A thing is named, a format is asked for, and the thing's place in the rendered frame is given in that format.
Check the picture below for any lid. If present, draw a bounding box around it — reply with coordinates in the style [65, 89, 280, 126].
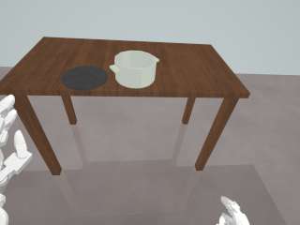
[62, 66, 108, 91]

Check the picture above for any table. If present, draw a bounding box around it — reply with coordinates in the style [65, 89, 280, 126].
[0, 37, 250, 175]

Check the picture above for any knob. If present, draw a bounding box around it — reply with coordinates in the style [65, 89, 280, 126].
[80, 68, 90, 76]

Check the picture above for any right robot hand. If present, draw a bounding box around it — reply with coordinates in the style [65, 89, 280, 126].
[216, 196, 250, 225]

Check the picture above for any pot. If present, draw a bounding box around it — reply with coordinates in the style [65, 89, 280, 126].
[109, 50, 159, 89]

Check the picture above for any left robot hand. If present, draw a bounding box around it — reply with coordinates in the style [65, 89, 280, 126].
[0, 95, 32, 193]

